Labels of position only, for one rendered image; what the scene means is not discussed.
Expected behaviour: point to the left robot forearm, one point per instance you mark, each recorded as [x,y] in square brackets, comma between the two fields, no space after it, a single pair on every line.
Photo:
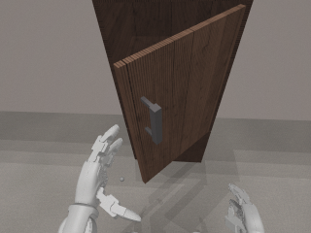
[81,219]

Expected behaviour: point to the handle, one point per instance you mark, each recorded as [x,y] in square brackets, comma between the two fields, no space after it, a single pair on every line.
[155,119]

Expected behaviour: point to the left robot hand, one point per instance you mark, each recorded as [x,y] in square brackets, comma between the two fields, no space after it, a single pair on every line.
[94,173]

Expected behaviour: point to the cupboard door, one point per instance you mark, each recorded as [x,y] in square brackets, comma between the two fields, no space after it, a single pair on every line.
[184,75]

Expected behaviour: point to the right robot hand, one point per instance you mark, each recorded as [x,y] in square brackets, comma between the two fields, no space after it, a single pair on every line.
[248,219]

